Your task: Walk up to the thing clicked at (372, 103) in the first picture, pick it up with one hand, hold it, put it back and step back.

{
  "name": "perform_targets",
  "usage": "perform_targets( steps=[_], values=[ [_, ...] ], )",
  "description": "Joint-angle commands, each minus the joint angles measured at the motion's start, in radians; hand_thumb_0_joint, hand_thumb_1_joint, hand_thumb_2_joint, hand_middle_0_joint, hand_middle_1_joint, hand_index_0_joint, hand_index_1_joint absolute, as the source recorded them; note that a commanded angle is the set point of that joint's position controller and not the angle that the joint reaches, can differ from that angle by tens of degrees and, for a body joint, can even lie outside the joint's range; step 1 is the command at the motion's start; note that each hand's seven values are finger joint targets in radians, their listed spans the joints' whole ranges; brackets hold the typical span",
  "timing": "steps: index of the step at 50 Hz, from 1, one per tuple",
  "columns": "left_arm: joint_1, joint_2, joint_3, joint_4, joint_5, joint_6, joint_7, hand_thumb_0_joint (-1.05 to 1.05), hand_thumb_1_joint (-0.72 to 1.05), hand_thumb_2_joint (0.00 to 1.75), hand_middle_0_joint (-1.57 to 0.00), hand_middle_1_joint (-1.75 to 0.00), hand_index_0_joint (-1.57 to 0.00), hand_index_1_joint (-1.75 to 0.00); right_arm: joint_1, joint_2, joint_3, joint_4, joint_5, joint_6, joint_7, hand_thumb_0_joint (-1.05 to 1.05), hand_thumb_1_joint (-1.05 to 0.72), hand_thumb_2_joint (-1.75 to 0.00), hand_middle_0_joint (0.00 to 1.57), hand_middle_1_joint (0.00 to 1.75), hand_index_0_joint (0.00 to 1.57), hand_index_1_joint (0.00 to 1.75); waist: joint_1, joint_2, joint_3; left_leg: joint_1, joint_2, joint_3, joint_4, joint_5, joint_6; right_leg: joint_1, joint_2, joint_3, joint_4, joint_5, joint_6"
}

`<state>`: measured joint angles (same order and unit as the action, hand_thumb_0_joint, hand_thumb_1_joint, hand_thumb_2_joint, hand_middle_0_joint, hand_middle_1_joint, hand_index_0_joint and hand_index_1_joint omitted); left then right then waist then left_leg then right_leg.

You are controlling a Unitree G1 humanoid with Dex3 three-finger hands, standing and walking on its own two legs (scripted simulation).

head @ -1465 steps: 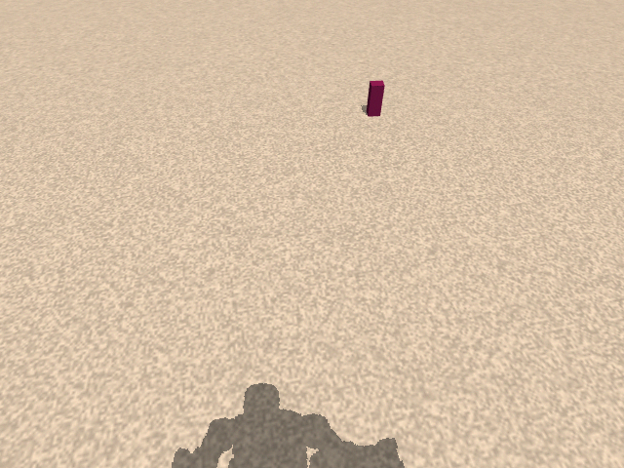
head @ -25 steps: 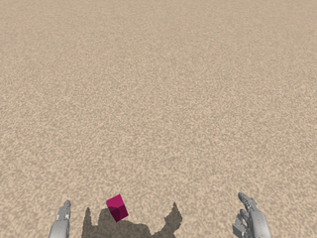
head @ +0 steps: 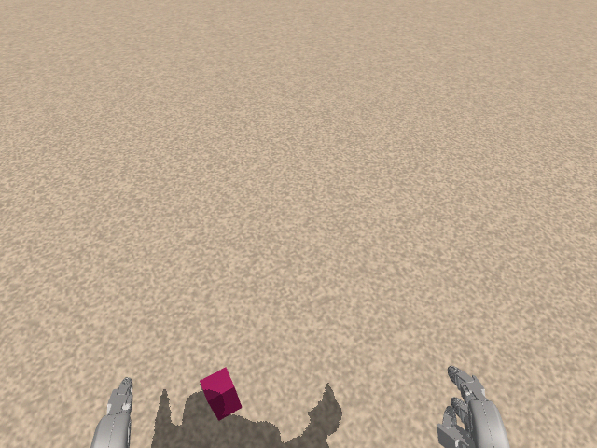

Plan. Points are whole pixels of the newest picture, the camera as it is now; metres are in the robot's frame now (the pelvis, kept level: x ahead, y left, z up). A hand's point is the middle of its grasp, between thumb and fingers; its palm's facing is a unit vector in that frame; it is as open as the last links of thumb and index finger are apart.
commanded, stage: home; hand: left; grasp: from the side
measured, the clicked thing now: (222, 395) +0.40 +0.21 -0.63
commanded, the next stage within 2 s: stand in 0.06 s
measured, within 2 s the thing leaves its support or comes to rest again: neither
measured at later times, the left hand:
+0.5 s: hand out of the picture +0.16 +0.19 -0.08, palm faces +0.00 -0.94 -0.33, open 12.4 cm
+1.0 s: hand out of the picture +0.04 +0.26 -0.11, palm faces -0.02 -0.94 -0.34, open 7.4 cm
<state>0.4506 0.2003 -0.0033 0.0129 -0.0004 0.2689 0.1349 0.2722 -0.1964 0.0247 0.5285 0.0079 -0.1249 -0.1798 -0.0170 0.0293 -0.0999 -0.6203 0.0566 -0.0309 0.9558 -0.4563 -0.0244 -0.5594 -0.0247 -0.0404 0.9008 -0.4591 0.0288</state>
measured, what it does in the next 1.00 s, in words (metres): stands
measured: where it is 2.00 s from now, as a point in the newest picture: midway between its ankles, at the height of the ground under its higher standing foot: outside the picture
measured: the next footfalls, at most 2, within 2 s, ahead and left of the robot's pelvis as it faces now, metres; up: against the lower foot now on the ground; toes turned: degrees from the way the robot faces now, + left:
none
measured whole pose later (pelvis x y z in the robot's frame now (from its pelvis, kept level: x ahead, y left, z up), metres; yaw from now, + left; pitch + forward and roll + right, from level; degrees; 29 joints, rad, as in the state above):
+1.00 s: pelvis -0.01 +0.01 +0.05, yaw +0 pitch -4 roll +0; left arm 0.21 0.33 0.01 1.03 0.03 0.01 0.02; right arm 0.19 -0.29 -0.02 1.05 -0.03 0.00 -0.01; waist 0.01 -0.01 0.05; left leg -0.20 0.00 0.02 0.49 -0.23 0.00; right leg -0.17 -0.07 -0.01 0.48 -0.25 0.05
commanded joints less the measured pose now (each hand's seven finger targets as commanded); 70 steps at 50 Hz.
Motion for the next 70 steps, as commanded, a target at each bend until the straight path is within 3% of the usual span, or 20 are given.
perform_targets(
  steps=[1,8,11,19,20,21,22,24,27,31,39,44,46,51,53,56,58,61,64,70],
  values=[
    [-0.027,0.085,0.045,-0.187,0.004,-0.056,0.014,0.0,-0.61,0.02,-0.04,-0.05,-0.04,-0.05,-0.072,-0.127,-0.054,-0.16,-0.005,-0.062,-0.008,0.0,-0.9,-0.9,0.2,0.3,0.2,0.3,-0.003,0.011,-0.073,0.094,-0.036,0.034,-0.172,0.17,0.016,0.014,0.039,-0.035,-0.15,0.16,-0.029],
    [-0.044,0.094,0.049,-0.196,0.005,-0.051,0.014,0.0,-0.61,0.02,-0.04,-0.05,-0.04,-0.05,-0.064,-0.124,-0.053,-0.154,-0.007,-0.064,-0.01,0.0,-0.9,-0.9,0.2,0.3,0.2,0.3,-0.002,0.022,-0.09,0.105,-0.035,0.031,-0.167,0.196,0.016,0.018,0.038,-0.036,-0.143,0.183,-0.028],
    [-0.035,0.1,0.057,-0.184,0.005,-0.05,0.016,0.0,-0.37,0.26,-0.2,-0.29,-0.2,-0.29,-0.06,-0.124,-0.054,-0.154,-0.007,-0.062,-0.012,0.0,-0.9,-0.9,0.2,0.3,0.2,0.3,-0.003,0.016,-0.094,0.101,-0.037,0.037,-0.159,0.201,0.018,0.019,0.036,-0.032,-0.147,0.192,-0.026],
    [-0.041,0.088,0.042,-0.177,0.004,-0.05,0.014,0.0,0.27,0.9,-0.2,-0.3,-0.2,-0.3,-0.072,-0.123,-0.05,-0.161,-0.006,-0.065,-0.013,0.0,-0.9,-0.9,0.2,0.3,0.2,0.3,-0.006,-0.002,-0.062,0.086,-0.041,0.045,-0.159,0.163,0.021,0.006,0.033,-0.028,-0.164,0.162,-0.024],
    [-0.04,0.091,0.054,-0.18,0.006,-0.048,0.015,0.0,0.35,0.9,-0.2,-0.3,-0.2,-0.3,-0.066,-0.122,-0.053,-0.155,-0.008,-0.068,-0.016,0.0,-0.9,-0.9,0.2,0.3,0.2,0.3,-0.006,-0.006,-0.094,0.103,-0.037,0.039,-0.161,0.171,0.021,0.019,0.036,-0.031,-0.154,0.167,-0.023],
    [-0.185,0.252,0.096,0.171,0.091,-0.167,-0.035,0.0,0.43,0.9,-0.2,-0.3,-0.2,-0.3,-0.114,-0.276,-0.093,0.052,-0.114,0.006,0.043,0.0,-0.9,-0.9,0.2,0.3,0.2,0.3,0.029,-0.071,0.061,0.14,0.003,-0.022,-0.202,0.286,0.058,0.105,-0.046,0.065,-0.175,0.211,-0.092],
    [-0.149,0.257,0.103,0.26,0.104,-0.213,-0.061,0.0,0.51,0.9,-0.2,-0.3,-0.2,-0.3,-0.085,-0.271,-0.102,0.092,-0.126,0.035,0.082,0.0,-0.9,-0.9,0.2,0.3,0.2,0.3,0.029,-0.087,-0.01,0.165,0.001,0.003,-0.184,0.284,0.082,0.155,-0.063,0.085,-0.174,0.245,-0.114],
    [-0.152,0.273,0.085,0.331,0.081,-0.265,-0.088,0.0,0.67,0.9,-0.2,-0.3,-0.2,-0.3,-0.106,-0.269,-0.109,0.101,-0.094,0.057,0.115,0.0,-0.9,-0.9,0.2,0.3,0.2,0.3,0.027,-0.049,-0.022,0.198,-0.008,-0.021,-0.199,0.28,0.097,0.166,-0.069,0.112,-0.188,0.262,-0.12],
    [-0.214,0.27,0.076,0.448,0.055,-0.289,-0.107,0.0,0.9,0.9,-0.2,-0.3,-0.2,-0.3,-0.108,-0.243,-0.104,0.145,-0.059,0.065,0.154,0.0,-0.9,-0.9,0.2,0.3,0.2,0.3,0.024,-0.095,0.017,0.22,-0.029,-0.003,-0.234,0.182,0.076,0.154,-0.093,0.14,-0.28,0.16,-0.112],
    [-0.265,0.3,0.075,0.586,0.049,-0.304,-0.105,0.0,0.9,0.9,-0.2,-0.3,-0.2,-0.3,-0.108,-0.251,-0.11,0.226,-0.061,0.078,0.168,0.0,-0.9,-0.9,0.2,0.3,0.2,0.3,0.013,-0.058,0.052,0.299,-0.025,-0.006,-0.307,0.192,0.076,0.155,-0.1,0.139,-0.351,0.126,-0.091],
    [-0.259,0.295,0.064,0.803,0.028,-0.303,-0.1,0.0,0.9,0.9,-0.2,-0.3,-0.2,-0.3,-0.114,-0.29,-0.102,0.35,-0.051,0.086,0.161,0.0,-0.9,-0.9,0.2,0.3,0.2,0.3,0.033,0.009,0.051,0.36,0.029,-0.062,-0.48,0.324,0.067,0.343,-0.077,0.075,-0.381,0.312,-0.058],
    [-0.271,0.299,0.053,0.906,0.027,-0.289,-0.103,0.0,0.9,0.9,-0.2,-0.3,-0.2,-0.3,-0.129,-0.316,-0.095,0.42,-0.044,0.093,0.158,0.0,-0.9,-0.9,0.2,0.3,0.2,0.3,0.033,0.036,0.115,0.374,0.053,-0.095,-0.621,0.219,0.055,0.382,-0.071,0.062,-0.452,0.261,-0.044],
    [-0.262,0.308,0.05,0.942,0.027,-0.292,-0.104,0.0,0.9,0.9,-0.2,-0.3,-0.2,-0.3,-0.138,-0.32,-0.094,0.443,-0.041,0.094,0.157,0.0,-0.9,-0.9,0.2,0.3,0.2,0.3,0.037,0.006,0.12,0.409,0.047,-0.079,-0.613,0.266,0.05,0.392,-0.084,0.075,-0.487,0.29,-0.045],
    [-0.286,0.32,0.042,0.999,0.026,-0.296,-0.104,0.0,0.9,0.9,-0.2,-0.3,-0.2,-0.3,-0.13,-0.315,-0.089,0.493,-0.033,0.095,0.158,0.0,-0.9,-0.9,0.2,0.3,0.2,0.3,0.023,-0.022,0.122,0.464,0.042,-0.055,-0.629,0.317,0.043,0.397,-0.099,0.085,-0.542,0.303,-0.04],
    [-0.297,0.318,0.039,1.017,0.026,-0.294,-0.105,0.0,0.9,0.9,-0.2,-0.3,-0.2,-0.3,-0.134,-0.318,-0.087,0.508,-0.035,0.099,0.159,0.0,-0.9,-0.9,0.2,0.3,0.2,0.3,0.022,-0.015,0.157,0.439,0.043,-0.06,-0.659,0.24,0.04,0.389,-0.094,0.083,-0.556,0.254,-0.036],
    [-0.299,0.324,0.037,1.036,0.027,-0.298,-0.105,0.0,0.9,0.9,-0.2,-0.3,-0.2,-0.3,-0.148,-0.311,-0.086,0.52,-0.031,0.102,0.162,0.0,-0.9,-0.9,0.2,0.3,0.2,0.3,0.024,-0.038,0.133,0.47,0.042,-0.051,-0.652,0.283,0.04,0.401,-0.102,0.084,-0.572,0.28,-0.034],
    [-0.303,0.323,0.037,1.049,0.029,-0.294,-0.105,0.0,0.9,0.9,-0.2,-0.3,-0.2,-0.3,-0.157,-0.314,-0.084,0.527,-0.031,0.106,0.164,0.0,-0.9,-0.9,0.2,0.3,0.2,0.3,0.023,-0.027,0.169,0.452,0.044,-0.058,-0.674,0.215,0.038,0.376,-0.094,0.081,-0.586,0.226,-0.031],
    [-0.311,0.326,0.038,1.059,0.028,-0.298,-0.105,0.0,0.9,0.9,-0.2,-0.3,-0.2,-0.3,-0.161,-0.31,-0.083,0.536,-0.031,0.108,0.167,0.0,-0.9,-0.9,0.2,0.3,0.2,0.3,0.022,-0.045,0.154,0.454,0.04,-0.048,-0.664,0.242,0.04,0.394,-0.105,0.093,-0.602,0.225,-0.03],
    [-0.317,0.329,0.036,1.069,0.03,-0.296,-0.108,0.0,0.9,0.9,-0.2,-0.3,-0.2,-0.3,-0.17,-0.315,-0.083,0.542,-0.031,0.115,0.17,0.0,-0.9,-0.9,0.2,0.3,0.2,0.3,0.021,-0.047,0.199,0.422,0.033,-0.048,-0.672,0.157,0.036,0.35,-0.099,0.098,-0.631,0.106,-0.027],
    [-0.325,0.337,0.04,1.074,0.026,-0.299,-0.109,0.0,0.9,0.9,-0.2,-0.3,-0.2,-0.3,-0.173,-0.32,-0.082,0.548,-0.029,0.109,0.173,0.0,-0.9,-0.9,0.2,0.3,0.2,0.3,0.021,-0.029,0.137,0.462,0.046,-0.049,-0.663,0.217,0.04,0.382,-0.108,0.105,-0.619,0.184,-0.035]
  ],
)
